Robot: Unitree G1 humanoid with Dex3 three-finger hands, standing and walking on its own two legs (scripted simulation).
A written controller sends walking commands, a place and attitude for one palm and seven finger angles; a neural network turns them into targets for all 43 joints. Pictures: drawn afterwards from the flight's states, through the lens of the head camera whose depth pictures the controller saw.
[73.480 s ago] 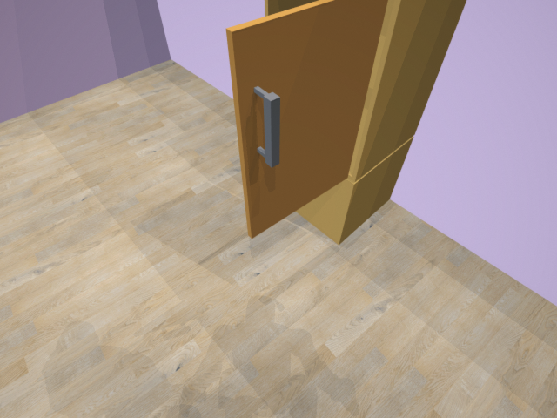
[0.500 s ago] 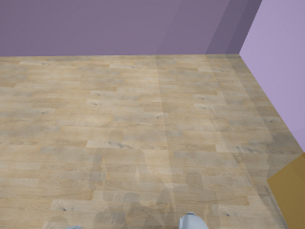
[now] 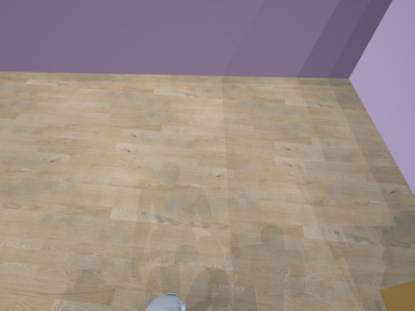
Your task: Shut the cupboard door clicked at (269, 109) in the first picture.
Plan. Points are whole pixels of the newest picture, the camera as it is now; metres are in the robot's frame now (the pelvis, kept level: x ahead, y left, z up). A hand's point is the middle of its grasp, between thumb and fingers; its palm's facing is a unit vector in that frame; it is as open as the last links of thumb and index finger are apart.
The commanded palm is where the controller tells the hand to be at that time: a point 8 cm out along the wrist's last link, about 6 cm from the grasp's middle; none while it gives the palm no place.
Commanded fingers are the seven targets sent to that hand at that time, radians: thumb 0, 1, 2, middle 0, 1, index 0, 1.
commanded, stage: turn to face it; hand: left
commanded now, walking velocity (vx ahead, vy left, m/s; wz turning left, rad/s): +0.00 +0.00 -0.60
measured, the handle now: out of the picture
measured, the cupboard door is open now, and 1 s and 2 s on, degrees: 4 4 4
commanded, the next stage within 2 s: none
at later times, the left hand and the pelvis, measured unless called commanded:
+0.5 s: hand (140, 271) +0.21 +0.18 -0.16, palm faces -0.24 -0.92 -0.30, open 7.4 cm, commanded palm none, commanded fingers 0.00 0.90 0.90 -0.20 -0.30 -0.20 -0.30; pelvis +0.05 -0.02 -0.02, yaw -18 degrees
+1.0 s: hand (162, 249) +0.27 +0.14 -0.18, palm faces -0.51 -0.84 -0.17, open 7.4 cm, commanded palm none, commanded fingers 0.00 0.90 0.90 -0.20 -0.30 -0.20 -0.30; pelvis +0.09 +0.01 +0.00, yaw -34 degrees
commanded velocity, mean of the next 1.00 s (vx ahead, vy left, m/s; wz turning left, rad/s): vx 0.00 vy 0.00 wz -0.60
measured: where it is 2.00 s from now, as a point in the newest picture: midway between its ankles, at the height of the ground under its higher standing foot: outside the picture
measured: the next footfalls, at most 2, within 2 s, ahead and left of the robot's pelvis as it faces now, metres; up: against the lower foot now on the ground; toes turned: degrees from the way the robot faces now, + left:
left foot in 0.04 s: +0.11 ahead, +0.11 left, +0.00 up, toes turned +4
right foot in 0.48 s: +0.06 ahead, -0.14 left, +0.00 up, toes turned -23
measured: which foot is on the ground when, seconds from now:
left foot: up 0.00-0.02, down 0.04-0.48, up 0.50-0.84, down 0.86-1.00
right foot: down 0.00-0.06, up 0.08-0.46, down 0.48-0.86, up 0.88-1.00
